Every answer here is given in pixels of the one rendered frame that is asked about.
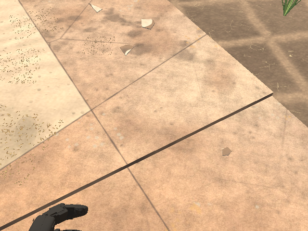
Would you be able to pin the robot left hand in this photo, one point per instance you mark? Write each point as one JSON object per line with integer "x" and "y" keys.
{"x": 56, "y": 215}

